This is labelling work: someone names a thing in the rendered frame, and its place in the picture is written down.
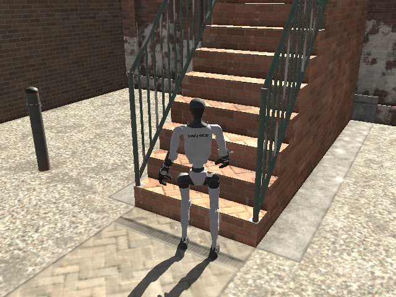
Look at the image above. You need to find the humanoid robot head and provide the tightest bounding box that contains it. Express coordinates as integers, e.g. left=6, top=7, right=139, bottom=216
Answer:
left=187, top=98, right=208, bottom=128

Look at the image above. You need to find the right robot forearm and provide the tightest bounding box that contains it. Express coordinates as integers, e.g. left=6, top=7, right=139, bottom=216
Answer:
left=222, top=148, right=230, bottom=162

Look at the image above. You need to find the robot right upper arm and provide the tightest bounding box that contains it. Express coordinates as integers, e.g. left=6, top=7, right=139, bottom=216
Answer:
left=211, top=124, right=228, bottom=157

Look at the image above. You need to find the left robot forearm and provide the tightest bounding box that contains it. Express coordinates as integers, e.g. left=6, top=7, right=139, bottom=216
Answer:
left=160, top=151, right=174, bottom=175

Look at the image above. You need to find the robot left upper arm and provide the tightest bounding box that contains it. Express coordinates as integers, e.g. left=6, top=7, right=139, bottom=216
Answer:
left=168, top=125, right=185, bottom=160

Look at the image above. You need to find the robot right hand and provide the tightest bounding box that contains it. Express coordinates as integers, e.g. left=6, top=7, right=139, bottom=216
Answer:
left=215, top=158, right=229, bottom=168

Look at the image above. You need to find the right robot thigh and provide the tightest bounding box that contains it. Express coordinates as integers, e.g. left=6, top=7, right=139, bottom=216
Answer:
left=207, top=173, right=220, bottom=220

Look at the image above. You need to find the robot left hand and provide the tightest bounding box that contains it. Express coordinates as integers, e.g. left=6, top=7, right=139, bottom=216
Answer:
left=158, top=172, right=172, bottom=186

